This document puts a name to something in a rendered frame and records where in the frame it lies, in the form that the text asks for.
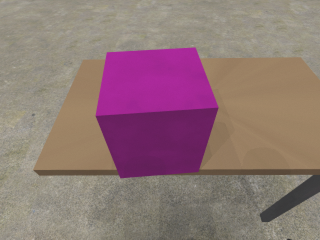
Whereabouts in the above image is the carton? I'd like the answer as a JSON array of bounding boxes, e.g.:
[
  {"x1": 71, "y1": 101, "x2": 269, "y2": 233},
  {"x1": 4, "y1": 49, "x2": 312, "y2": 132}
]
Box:
[{"x1": 95, "y1": 47, "x2": 219, "y2": 178}]

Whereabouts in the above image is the table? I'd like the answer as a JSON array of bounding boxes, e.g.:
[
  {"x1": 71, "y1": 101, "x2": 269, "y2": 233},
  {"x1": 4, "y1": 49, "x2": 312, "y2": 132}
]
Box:
[{"x1": 33, "y1": 57, "x2": 320, "y2": 222}]

